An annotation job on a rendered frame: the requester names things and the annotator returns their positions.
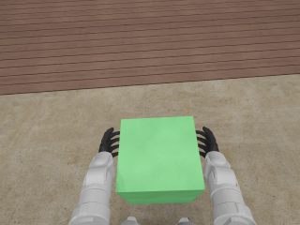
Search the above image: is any carton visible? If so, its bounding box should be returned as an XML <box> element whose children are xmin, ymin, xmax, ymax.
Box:
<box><xmin>115</xmin><ymin>116</ymin><xmax>205</xmax><ymax>204</ymax></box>

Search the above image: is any robot left hand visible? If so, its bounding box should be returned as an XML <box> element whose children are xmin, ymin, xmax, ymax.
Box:
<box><xmin>98</xmin><ymin>127</ymin><xmax>120</xmax><ymax>158</ymax></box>

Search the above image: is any right robot shin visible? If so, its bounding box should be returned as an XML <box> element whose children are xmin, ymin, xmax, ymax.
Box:
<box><xmin>178</xmin><ymin>217</ymin><xmax>189</xmax><ymax>223</ymax></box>

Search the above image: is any left robot shin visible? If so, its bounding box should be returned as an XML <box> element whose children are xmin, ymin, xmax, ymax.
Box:
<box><xmin>127</xmin><ymin>217</ymin><xmax>137</xmax><ymax>222</ymax></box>

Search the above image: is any robot shin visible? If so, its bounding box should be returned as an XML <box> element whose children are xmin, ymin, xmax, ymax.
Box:
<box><xmin>127</xmin><ymin>217</ymin><xmax>137</xmax><ymax>222</ymax></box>
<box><xmin>178</xmin><ymin>217</ymin><xmax>189</xmax><ymax>223</ymax></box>

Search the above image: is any robot right forearm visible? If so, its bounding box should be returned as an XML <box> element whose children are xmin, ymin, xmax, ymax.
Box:
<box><xmin>203</xmin><ymin>151</ymin><xmax>257</xmax><ymax>225</ymax></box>

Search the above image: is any robot left forearm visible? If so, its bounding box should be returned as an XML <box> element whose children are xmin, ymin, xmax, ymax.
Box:
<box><xmin>68</xmin><ymin>151</ymin><xmax>115</xmax><ymax>225</ymax></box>

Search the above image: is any robot right hand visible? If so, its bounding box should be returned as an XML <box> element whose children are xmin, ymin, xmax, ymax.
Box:
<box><xmin>195</xmin><ymin>127</ymin><xmax>219</xmax><ymax>158</ymax></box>

